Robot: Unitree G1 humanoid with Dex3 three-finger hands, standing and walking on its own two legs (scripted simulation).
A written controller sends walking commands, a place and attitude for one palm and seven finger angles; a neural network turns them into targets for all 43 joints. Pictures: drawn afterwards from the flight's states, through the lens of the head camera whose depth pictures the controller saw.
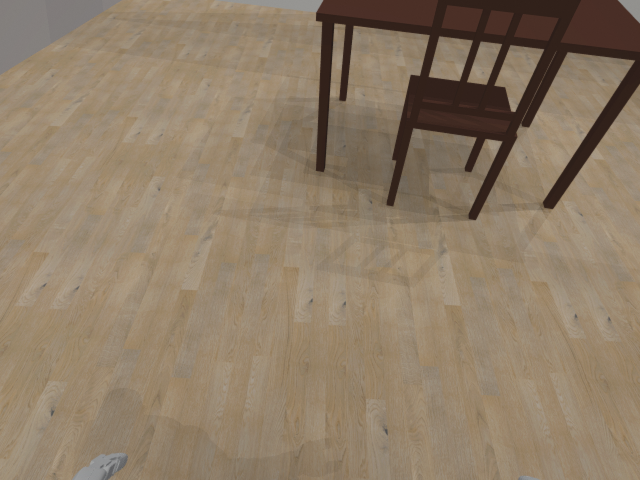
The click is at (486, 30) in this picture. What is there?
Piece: chair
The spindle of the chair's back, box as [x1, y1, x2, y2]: [453, 9, 490, 106]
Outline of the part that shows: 490,10 483,9 455,94 453,105 458,106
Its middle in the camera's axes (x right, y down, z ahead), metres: +0.50 -0.59 +1.28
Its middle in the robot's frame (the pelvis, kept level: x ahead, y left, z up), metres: +1.37 -0.44 -0.08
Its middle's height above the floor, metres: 0.69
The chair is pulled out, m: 0.00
